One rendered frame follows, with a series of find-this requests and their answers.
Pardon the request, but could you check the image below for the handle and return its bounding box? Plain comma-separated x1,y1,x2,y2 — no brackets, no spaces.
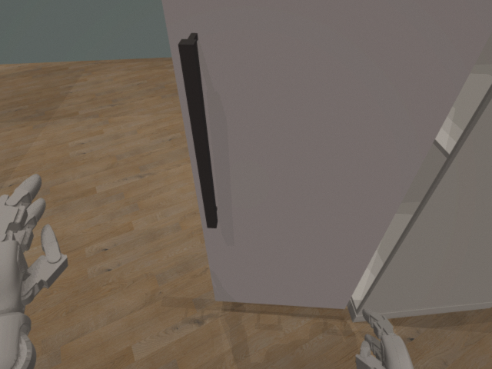
178,33,218,228

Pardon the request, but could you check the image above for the left robot hand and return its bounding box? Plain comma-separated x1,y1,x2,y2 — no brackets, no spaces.
0,174,68,314

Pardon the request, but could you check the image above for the left robot forearm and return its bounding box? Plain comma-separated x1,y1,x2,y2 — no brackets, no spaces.
0,312,36,369

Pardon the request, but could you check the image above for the right robot hand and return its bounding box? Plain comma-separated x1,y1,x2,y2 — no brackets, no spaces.
355,308,414,369

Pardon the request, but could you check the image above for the fridge door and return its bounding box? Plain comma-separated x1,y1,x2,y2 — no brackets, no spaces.
161,0,492,309

